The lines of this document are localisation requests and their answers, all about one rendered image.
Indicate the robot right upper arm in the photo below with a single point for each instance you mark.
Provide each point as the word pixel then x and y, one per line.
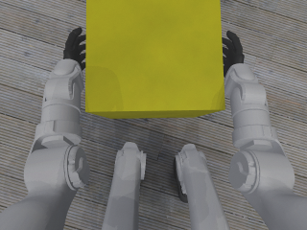
pixel 266 180

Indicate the robot right forearm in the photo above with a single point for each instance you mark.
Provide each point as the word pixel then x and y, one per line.
pixel 250 111

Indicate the robot left forearm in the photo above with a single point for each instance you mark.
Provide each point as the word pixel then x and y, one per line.
pixel 61 108

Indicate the left robot hand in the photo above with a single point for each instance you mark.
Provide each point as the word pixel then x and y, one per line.
pixel 73 48

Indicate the right robot thigh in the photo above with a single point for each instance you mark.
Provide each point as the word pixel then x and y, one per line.
pixel 205 208

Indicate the carton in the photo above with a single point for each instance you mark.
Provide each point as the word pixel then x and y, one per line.
pixel 153 58

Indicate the right robot shin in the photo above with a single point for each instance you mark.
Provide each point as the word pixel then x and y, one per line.
pixel 189 147

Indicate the robot left upper arm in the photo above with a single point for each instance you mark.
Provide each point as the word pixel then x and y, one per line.
pixel 52 176

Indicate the right robot hand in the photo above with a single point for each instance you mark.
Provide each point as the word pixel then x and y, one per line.
pixel 234 53

